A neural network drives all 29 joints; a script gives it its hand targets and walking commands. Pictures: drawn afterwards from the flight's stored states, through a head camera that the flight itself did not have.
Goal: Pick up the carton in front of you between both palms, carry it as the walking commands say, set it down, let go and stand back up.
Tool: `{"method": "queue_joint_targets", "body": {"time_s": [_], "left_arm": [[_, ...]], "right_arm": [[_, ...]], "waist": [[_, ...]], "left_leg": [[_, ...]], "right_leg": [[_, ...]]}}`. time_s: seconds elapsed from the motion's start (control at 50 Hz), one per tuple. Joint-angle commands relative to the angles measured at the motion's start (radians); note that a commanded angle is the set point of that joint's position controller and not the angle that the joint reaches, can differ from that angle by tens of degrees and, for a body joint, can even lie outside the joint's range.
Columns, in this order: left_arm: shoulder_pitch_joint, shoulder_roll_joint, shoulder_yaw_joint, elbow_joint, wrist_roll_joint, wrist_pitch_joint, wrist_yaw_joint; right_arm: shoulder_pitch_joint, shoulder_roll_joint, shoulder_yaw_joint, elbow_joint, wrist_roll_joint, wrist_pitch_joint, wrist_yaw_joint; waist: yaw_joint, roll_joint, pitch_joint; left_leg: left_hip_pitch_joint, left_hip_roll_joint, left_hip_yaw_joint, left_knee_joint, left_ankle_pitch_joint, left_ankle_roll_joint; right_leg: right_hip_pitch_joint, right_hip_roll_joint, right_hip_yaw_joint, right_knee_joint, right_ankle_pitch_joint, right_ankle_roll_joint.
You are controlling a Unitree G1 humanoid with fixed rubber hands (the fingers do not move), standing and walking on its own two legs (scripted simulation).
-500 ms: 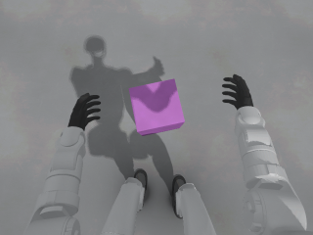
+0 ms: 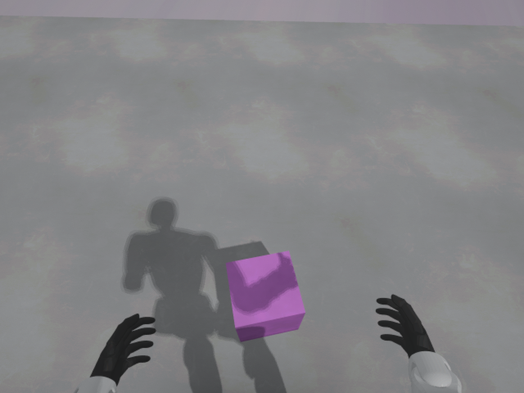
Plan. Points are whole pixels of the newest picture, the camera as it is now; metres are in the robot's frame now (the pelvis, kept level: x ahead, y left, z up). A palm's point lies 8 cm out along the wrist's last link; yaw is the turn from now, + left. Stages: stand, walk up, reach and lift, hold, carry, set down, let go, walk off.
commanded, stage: let go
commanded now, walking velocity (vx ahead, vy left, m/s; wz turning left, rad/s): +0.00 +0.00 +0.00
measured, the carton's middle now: (263, 298) +0.44 +0.02 -0.65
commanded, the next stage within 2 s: stand in 0.58 s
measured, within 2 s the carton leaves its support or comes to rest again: neither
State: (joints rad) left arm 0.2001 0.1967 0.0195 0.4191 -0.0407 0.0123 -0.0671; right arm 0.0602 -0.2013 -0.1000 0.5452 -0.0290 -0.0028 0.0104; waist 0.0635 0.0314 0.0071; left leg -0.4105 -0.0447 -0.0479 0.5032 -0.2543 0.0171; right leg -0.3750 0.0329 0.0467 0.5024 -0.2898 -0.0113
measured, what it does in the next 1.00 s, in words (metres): stands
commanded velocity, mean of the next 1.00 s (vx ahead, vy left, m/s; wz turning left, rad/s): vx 0.00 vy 0.00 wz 0.00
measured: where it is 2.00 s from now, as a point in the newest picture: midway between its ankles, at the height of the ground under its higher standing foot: outside the picture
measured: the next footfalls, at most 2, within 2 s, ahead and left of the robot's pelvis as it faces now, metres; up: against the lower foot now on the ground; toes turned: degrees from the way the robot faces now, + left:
none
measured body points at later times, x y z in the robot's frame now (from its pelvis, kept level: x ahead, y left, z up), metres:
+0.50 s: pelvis -0.01 +0.00 +0.00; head +0.00 +0.00 +0.45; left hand +0.17 +0.23 -0.06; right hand +0.16 -0.24 -0.07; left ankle -0.01 +0.11 -0.74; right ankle -0.03 -0.11 -0.74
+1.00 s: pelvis +0.01 +0.01 +0.00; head +0.02 +0.03 +0.45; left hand +0.16 +0.29 -0.11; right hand +0.15 -0.29 -0.08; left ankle -0.01 +0.11 -0.74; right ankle -0.03 -0.11 -0.74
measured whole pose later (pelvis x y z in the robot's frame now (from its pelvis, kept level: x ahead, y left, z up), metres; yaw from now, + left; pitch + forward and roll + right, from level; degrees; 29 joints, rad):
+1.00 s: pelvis +0.01 +0.01 +0.00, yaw -1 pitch +0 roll +0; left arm 0.17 0.35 0.03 0.75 0.03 0.01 0.02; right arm 0.18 -0.34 -0.05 0.75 -0.03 0.01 -0.02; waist 0.00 -0.04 0.02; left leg -0.18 -0.04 -0.03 0.50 -0.30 0.03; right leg -0.14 0.03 0.06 0.47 -0.32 0.00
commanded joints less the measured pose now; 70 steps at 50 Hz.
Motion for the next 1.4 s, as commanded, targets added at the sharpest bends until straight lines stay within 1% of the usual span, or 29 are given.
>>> {"method": "queue_joint_targets", "body": {"time_s": [0.0,0.06,0.12,0.2,0.3,0.32,0.34,0.36,0.42,0.5,0.56,0.58,0.6,0.62,0.64,0.66,0.68,0.7,0.74,0.78,0.84,0.9,1.02,1.12,1.22,1.38], "left_arm": [[-0.009,0.1,0.027,-0.092,0.003,-0.005,-0.003],[-0.001,0.109,0.032,-0.082,0.012,0.017,-0.004],[0.006,0.114,0.038,-0.077,0.025,0.044,-0.002],[0.008,0.117,0.05,-0.075,0.044,0.078,-0.001],[-0.012,0.116,0.063,-0.086,0.061,0.113,-0.004],[-0.014,0.116,0.065,-0.089,0.062,0.119,-0.005],[-0.054,0.138,0.055,-0.159,0.077,0.171,0.02],[-0.039,0.131,0.049,-0.145,0.071,0.19,0.031],[-0.043,0.12,0.041,-0.15,0.061,0.215,0.043],[-0.055,0.117,0.034,-0.153,0.055,0.229,0.051],[-0.065,0.113,0.027,-0.148,0.051,0.235,0.056],[-0.068,0.24,0.069,-0.007,0.071,0.14,0.091],[-0.058,0.243,0.066,0.013,0.076,0.094,0.1],[-0.069,0.231,0.057,0.028,0.082,0.066,0.097],[-0.073,0.225,0.057,0.042,0.084,0.046,0.092],[-0.075,0.217,0.055,0.06,0.083,0.032,0.089],[-0.076,0.217,0.054,0.081,0.082,0.021,0.081],[-0.071,0.221,0.054,0.099,0.081,0.013,0.078],[-0.064,0.233,0.052,0.134,0.079,0.001,0.078],[-0.065,0.247,0.05,0.165,0.078,-0.007,0.082],[-0.062,0.262,0.047,0.209,0.076,-0.013,0.088],[-0.059,0.273,0.045,0.245,0.074,-0.016,0.092],[-0.062,0.285,0.04,0.299,0.072,-0.018,0.097],[-0.071,0.291,0.039,0.332,0.072,-0.021,0.098],[-0.079,0.296,0.035,0.361,0.07,-0.024,0.099],[-0.085,0.307,0.031,0.405,0.068,-0.028,0.096]], "right_arm": [[0.041,-0.079,-0.004,-0.117,0.007,-0.003,0.011],[0.09,-0.08,0.01,-0.145,0.015,0.022,0.025],[0.113,-0.082,0.024,-0.173,0.024,0.049,0.038],[0.116,-0.086,0.037,-0.206,0.029,0.083,0.055],[0.094,-0.09,0.039,-0.226,0.024,0.116,0.063],[0.093,-0.09,0.038,-0.228,0.023,0.121,0.063],[0.143,-0.085,0.028,-0.185,0.04,0.095,0.044],[0.143,-0.093,0.039,-0.188,0.038,0.093,0.039],[0.121,-0.104,0.039,-0.2,0.032,0.099,0.032],[0.118,-0.107,0.036,-0.194,0.026,0.107,0.026],[0.118,-0.108,0.031,-0.183,0.024,0.111,0.026],[0.124,-0.222,0.008,-0.059,-0.011,0.073,-0.009],[0.14,-0.236,0.001,-0.048,-0.023,0.054,-0.02],[0.133,-0.234,0.004,-0.031,-0.026,0.04,-0.02],[0.124,-0.23,0.006,-0.018,-0.025,0.028,-0.018],[0.108,-0.223,0.008,-0.007,-0.023,0.019,-0.019],[0.093,-0.224,0.01,0.005,-0.02,0.012,-0.015],[0.087,-0.225,0.01,0.015,-0.017,0.008,-0.014],[0.087,-0.234,0.01,0.038,-0.013,0.002,-0.016],[0.096,-0.249,0.009,0.064,-0.01,-0.001,-0.02],[0.106,-0.268,0.009,0.098,-0.006,-0.003,-0.026],[0.108,-0.28,0.013,0.125,-0.005,-0.004,-0.03],[0.101,-0.293,0.021,0.166,-0.003,-0.005,-0.036],[0.092,-0.297,0.026,0.195,-0.002,-0.008,-0.038],[0.083,-0.3,0.029,0.222,-0.001,-0.011,-0.038],[0.07,-0.307,0.033,0.269,0.0,-0.014,-0.036]], "waist": [[-0.04,-0.066,-0.198],[-0.051,-0.066,-0.126],[-0.052,-0.047,-0.058],[-0.047,-0.027,0.011],[-0.048,-0.026,0.064],[-0.05,-0.029,0.066],[-0.06,0.002,0.011],[-0.057,-0.021,0.021],[-0.061,-0.042,0.039],[-0.062,-0.054,0.051],[-0.064,-0.05,0.053],[-0.041,-0.176,0.078],[-0.057,-0.143,0.057],[-0.066,-0.097,0.054],[-0.069,-0.062,0.048],[-0.067,-0.034,0.035],[-0.061,-0.012,0.015],[-0.057,-0.008,-0.004],[-0.058,-0.006,-0.04],[-0.065,-0.006,-0.064],[-0.07,-0.008,-0.079],[-0.07,-0.011,-0.078],[-0.067,-0.02,-0.07],[-0.066,-0.028,-0.068],[-0.067,-0.032,-0.058],[-0.068,-0.033,-0.036]], "left_leg": [[0.271,0.012,0.004,-0.055,0.362,-0.04],[0.282,0.006,0.018,-0.087,0.29,-0.033],[0.293,0.003,0.029,-0.107,0.236,-0.03],[0.309,0.002,0.036,-0.12,0.186,-0.029],[0.34,0.003,0.04,-0.112,0.143,-0.03],[0.349,0.003,0.04,-0.109,0.142,-0.03],[0.33,-0.017,0.044,-0.077,0.13,-0.031],[0.323,-0.015,0.043,-0.071,0.129,-0.03],[0.302,-0.013,0.039,-0.067,0.12,-0.032],[0.292,-0.009,0.03,-0.074,0.12,-0.03],[0.289,-0.006,0.025,-0.083,0.116,-0.029],[0.178,0.063,-0.038,-0.056,0.065,-0.03],[0.199,0.073,-0.047,-0.058,0.005,-0.012],[0.184,0.076,-0.054,-0.067,-0.062,-0.007],[0.165,0.081,-0.065,-0.079,-0.103,-0.004],[0.148,0.087,-0.075,-0.092,-0.114,-0.002],[0.142,0.093,-0.082,-0.099,-0.088,0.0],[0.147,0.098,-0.085,-0.098,-0.037,0.001],[0.184,0.105,-0.083,-0.078,0.099,0.002],[0.224,0.11,-0.079,-0.061,0.201,0.0],[0.261,0.119,-0.079,-0.052,0.296,-0.001],[0.276,0.123,-0.078,-0.055,0.344,-0.001],[0.288,0.128,-0.078,-0.069,0.389,0.0],[0.295,0.13,-0.079,-0.081,0.397,0.001],[0.297,0.133,-0.083,-0.099,0.373,0.002],[0.297,0.136,-0.089,-0.134,0.299,0.005]], "right_leg": [[0.155,-0.006,0.0,-0.082,0.328,0.024],[0.198,-0.008,-0.006,-0.107,0.303,0.029],[0.223,-0.01,-0.01,-0.128,0.265,0.028],[0.239,-0.014,-0.01,-0.146,0.213,0.023],[0.224,-0.019,-0.01,-0.155,0.149,0.016],[0.222,-0.019,-0.01,-0.154,0.145,0.015],[0.27,-0.018,-0.007,-0.122,0.217,0.006],[0.265,-0.018,-0.01,-0.11,0.236,0.012],[0.268,-0.014,-0.017,-0.103,0.228,0.014],[0.275,-0.01,-0.021,-0.102,0.219,0.013],[0.277,-0.009,-0.025,-0.102,0.202,0.012],[0.135,-0.054,0.024,-0.094,0.008,0.03],[0.115,-0.069,0.06,-0.117,-0.091,0.012],[0.092,-0.072,0.076,-0.122,-0.147,0.004],[0.097,-0.07,0.076,-0.116,-0.151,0.001],[0.115,-0.065,0.073,-0.1,-0.119,0.0],[0.144,-0.064,0.069,-0.088,-0.06,0.001],[0.167,-0.065,0.064,-0.078,-0.004,0.004],[0.197,-0.071,0.063,-0.066,0.1,0.008],[0.209,-0.078,0.064,-0.061,0.183,0.01],[0.224,-0.084,0.065,-0.058,0.26,0.01],[0.238,-0.09,0.065,-0.06,0.303,0.009],[0.258,-0.099,0.068,-0.073,0.341,0.008],[0.269,-0.106,0.07,-0.087,0.349,0.006],[0.272,-0.111,0.073,-0.106,0.329,0.004],[0.269,-0.118,0.084,-0.144,0.278,0.001]]}}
